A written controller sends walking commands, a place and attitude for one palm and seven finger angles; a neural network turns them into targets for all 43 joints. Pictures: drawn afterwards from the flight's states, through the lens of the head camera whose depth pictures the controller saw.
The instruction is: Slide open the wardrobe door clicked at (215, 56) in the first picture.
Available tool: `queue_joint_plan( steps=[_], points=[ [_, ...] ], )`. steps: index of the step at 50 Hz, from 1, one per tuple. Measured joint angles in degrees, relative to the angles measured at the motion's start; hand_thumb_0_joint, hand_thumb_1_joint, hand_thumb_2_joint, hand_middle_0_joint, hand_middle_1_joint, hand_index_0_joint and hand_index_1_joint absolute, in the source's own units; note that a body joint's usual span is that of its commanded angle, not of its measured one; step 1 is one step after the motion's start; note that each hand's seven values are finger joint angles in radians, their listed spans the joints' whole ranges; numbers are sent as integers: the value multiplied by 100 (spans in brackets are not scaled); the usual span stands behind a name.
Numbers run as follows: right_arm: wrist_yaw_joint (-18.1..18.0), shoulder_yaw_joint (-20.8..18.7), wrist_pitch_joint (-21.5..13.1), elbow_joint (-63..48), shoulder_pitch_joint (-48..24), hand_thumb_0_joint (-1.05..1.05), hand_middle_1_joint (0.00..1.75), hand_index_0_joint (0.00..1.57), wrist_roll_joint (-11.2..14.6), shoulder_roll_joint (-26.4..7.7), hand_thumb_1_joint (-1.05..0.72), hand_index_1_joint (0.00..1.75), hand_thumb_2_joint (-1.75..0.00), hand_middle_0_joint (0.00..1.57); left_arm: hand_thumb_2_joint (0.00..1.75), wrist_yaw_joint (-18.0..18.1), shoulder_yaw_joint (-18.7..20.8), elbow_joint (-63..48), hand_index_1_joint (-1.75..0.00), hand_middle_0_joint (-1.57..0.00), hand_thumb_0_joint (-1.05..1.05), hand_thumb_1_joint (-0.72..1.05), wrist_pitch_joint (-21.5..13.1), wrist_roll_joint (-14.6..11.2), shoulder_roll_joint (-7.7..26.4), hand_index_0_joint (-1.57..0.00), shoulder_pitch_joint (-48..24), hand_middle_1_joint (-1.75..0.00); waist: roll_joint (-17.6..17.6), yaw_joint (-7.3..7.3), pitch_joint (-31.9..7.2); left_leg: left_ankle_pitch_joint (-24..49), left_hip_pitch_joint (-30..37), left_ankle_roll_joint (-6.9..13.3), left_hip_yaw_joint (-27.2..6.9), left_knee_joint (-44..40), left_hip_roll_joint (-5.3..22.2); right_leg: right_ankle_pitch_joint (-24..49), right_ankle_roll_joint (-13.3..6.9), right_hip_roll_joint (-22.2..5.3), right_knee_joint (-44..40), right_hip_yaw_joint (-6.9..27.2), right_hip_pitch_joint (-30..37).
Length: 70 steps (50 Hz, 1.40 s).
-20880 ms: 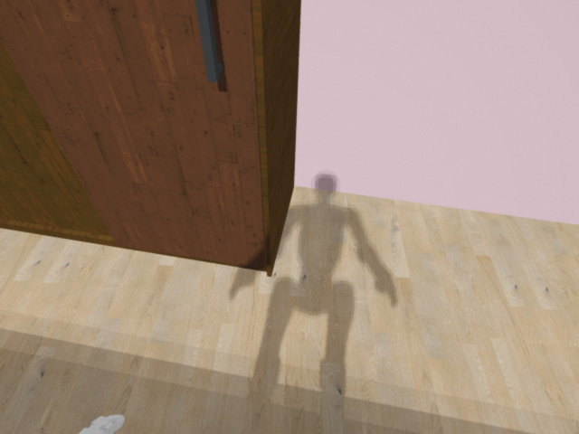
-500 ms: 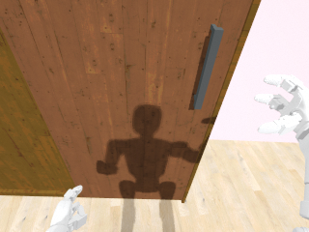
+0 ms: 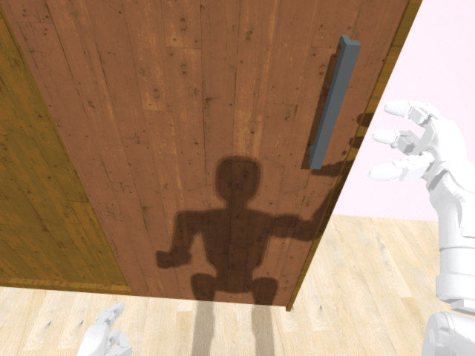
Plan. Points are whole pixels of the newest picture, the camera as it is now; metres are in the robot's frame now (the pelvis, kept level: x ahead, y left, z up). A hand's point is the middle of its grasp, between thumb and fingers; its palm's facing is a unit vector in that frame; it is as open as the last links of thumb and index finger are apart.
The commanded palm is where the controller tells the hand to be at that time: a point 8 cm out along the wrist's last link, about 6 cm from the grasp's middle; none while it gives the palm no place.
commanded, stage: move the hooked fingers beside the handle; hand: right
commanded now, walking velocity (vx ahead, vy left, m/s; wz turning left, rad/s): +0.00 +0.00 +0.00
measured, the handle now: (328, 108) +0.50 -0.13 +0.22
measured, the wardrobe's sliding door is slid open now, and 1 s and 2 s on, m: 0.00 0.00 0.00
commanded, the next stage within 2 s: feel for the door with the fingertips in 1.58 s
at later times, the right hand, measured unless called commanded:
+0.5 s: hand (359, 120) +0.44 -0.17 +0.23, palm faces +0.05 +1.00 +0.00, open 14.0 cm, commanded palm +0.42 -0.23 +0.22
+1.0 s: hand (360, 126) +0.43 -0.17 +0.22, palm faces +0.05 +1.00 +0.00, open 14.0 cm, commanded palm +0.42 -0.23 +0.22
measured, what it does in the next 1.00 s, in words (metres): stands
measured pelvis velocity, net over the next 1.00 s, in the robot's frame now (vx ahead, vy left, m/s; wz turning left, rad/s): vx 0.00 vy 0.00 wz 0.00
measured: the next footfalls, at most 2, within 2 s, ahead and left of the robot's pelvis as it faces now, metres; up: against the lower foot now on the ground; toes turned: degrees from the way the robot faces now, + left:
none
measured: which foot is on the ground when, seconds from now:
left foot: down 0.00-1.00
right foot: down 0.00-1.00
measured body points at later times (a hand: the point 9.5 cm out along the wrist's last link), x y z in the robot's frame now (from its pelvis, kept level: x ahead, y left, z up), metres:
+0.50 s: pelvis +0.01 +0.00 +0.00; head +0.00 +0.00 +0.45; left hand +0.11 +0.26 -0.11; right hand +0.44 -0.23 +0.23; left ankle -0.03 +0.11 -0.74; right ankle +0.03 -0.14 -0.74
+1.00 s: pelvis +0.00 +0.00 +0.00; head -0.01 +0.01 +0.45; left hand +0.13 +0.26 -0.10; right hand +0.42 -0.23 +0.22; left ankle -0.03 +0.11 -0.74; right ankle +0.03 -0.14 -0.74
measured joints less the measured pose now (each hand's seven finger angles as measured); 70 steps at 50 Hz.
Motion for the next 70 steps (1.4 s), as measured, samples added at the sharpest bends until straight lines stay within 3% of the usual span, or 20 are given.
queue_joint_plan(
  steps=[5, 14, 22, 30, 38, 46, 51, 60, 70],
  points=[
    [-84, 211, -131, 201, -406, -2, 120, 30, 2, 154, 50, 120, -30, 30, 90, 13, 40, 111, -30, -20, 1, 91, -24, 26, 14, -20, 5, -30, 20, 24, 84, 44, -37, -8, 23, -49, 7, 29, -13, 11, -10, 23, -64],
    [-372, 69, -186, 948, -821, -2, 120, 30, -157, 175, 50, 120, -30, 30, 90, -54, 85, 123, -30, -20, 1, 91, 66, 89, -37, -20, 140, -30, -6, 202, -45, 88, -124, -27, -86, -135, 6, 46, -26, 4, -124, -87, -90],
    [-453, 176, -446, 1314, -1082, -2, 120, 30, -250, 238, 50, 120, -30, 30, 90, -77, 152, 229, -30, -20, 1, 91, 80, 104, -51, -20, 365, -30, 23, 224, -15, 54, -122, -21, -54, -132, -6, -5, -20, -6, -63, -53, -130],
    [-393, -65, -639, 1689, -1231, -2, 120, 33, -305, 130, 50, 122, -30, 31, 90, -96, 201, 200, -30, -20, 1, 91, 104, 148, -27, -20, 460, -30, 19, 329, -38, 90, -246, -10, -115, -157, -33, 15, -13, -37, -108, -110, -215],
    [-356, -147, -712, 1394, -846, -2, 120, 32, -290, 94, 50, 121, -30, 31, 90, -106, 253, 140, -30, -20, 1, 91, 142, 103, -4, -20, 586, -30, 16, 298, -99, 67, -156, -3, -146, -182, -50, -25, -3, -56, -120, -140, -118],
    [-346, 165, -496, 1106, -846, -2, 120, 30, -188, 298, 50, 120, -30, 30, 90, -94, 235, 167, -30, -20, 1, 91, 138, 57, 6, -20, 376, -30, 2, 169, -99, 47, -89, -4, -47, -150, -35, -35, -7, -32, -36, -38, -120],
    [-486, 216, -417, 1568, -1187, -2, 120, 30, -253, 343, 50, 120, -30, 30, 90, -94, 173, 133, -30, -20, 1, 91, 127, 109, -27, -20, 131, -30, -7, 199, -52, 59, -191, -5, 6, -84, -19, 18, -12, -12, -7, 17, -228],
    [-464, 129, -942, 1910, -1411, -2, 120, 30, -322, 198, 50, 120, -30, 30, 90, -115, 121, 74, -30, -20, 1, 91, 86, 139, -98, -20, 239, -30, 22, 255, -23, 99, -291, 3, -35, -77, -34, 63, -8, -30, -40, -20, -290],
    [-362, 8, -859, 2149, -1267, -2, 120, 30, -339, -2, 50, 120, -30, 30, 90, -117, 221, 155, -30, -20, 1, 91, 156, 101, 9, -20, 621, -30, -2, 335, -59, 98, -287, -22, -89, -110, -31, 13, -30, -32, -22, -73, -288]
  ],
)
